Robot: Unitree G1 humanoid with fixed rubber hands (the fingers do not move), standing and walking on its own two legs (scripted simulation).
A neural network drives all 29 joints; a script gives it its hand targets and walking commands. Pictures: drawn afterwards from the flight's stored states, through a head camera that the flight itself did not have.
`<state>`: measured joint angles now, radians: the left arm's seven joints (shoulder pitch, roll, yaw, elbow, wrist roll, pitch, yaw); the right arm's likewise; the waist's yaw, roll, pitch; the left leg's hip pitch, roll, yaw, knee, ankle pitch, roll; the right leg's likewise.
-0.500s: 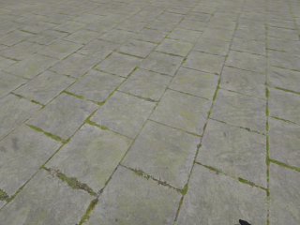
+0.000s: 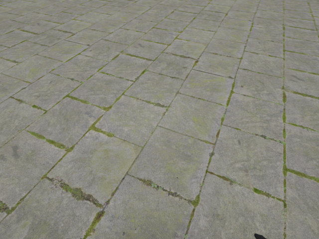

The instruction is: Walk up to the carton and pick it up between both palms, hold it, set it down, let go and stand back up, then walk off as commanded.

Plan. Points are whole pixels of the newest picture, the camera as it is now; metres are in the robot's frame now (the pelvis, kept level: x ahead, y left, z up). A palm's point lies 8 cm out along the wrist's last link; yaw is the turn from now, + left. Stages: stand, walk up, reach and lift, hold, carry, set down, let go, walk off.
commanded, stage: stand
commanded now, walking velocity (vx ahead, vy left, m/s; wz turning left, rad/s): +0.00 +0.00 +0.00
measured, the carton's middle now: out of the picture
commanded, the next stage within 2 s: walk up in 0.38 s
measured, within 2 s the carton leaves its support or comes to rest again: neither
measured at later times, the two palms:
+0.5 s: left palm out of the picture +0.11 +0.24 -0.11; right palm out of the picture +0.10 -0.26 -0.10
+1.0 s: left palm out of the picture +0.01 +0.40 -0.13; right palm (228, 223) +0.19 -0.16 -0.07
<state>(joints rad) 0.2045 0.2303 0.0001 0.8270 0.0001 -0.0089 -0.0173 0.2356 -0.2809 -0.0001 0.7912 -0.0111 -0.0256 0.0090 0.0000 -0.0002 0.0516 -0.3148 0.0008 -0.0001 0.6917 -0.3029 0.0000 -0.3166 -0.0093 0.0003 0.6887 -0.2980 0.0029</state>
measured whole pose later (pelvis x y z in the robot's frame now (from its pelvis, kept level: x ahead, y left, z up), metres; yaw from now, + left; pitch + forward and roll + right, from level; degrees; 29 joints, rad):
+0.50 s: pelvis +0.00 +0.00 +0.00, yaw +0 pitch -4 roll +0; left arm 0.20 0.23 0.00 0.83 0.00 -0.01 -0.02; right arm 0.24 -0.28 0.00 0.80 -0.01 -0.03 0.01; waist 0.00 0.00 0.05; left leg -0.32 0.00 0.00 0.69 -0.30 0.00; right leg -0.32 -0.01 0.00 0.69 -0.30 0.00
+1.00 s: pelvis +0.01 +0.09 -0.01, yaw +20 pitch -1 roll -5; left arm 0.23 0.40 0.02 0.79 0.01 -0.02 0.05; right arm 0.25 -0.37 -0.01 0.76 -0.06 0.07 0.15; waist -0.01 -0.04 0.01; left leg -0.46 0.04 0.01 0.85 -0.38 0.05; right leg -0.32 -0.15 -0.16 0.90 -0.52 0.04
